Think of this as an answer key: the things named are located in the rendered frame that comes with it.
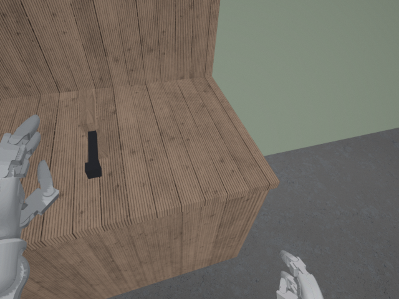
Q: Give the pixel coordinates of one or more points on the robot left hand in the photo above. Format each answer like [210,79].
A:
[15,150]

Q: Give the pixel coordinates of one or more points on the robot right hand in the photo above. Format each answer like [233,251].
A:
[304,287]

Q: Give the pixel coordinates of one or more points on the counter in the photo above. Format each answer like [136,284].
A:
[182,180]

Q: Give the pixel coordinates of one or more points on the tap lever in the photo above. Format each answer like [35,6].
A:
[93,168]

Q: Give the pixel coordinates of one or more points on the left robot forearm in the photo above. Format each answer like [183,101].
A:
[14,268]

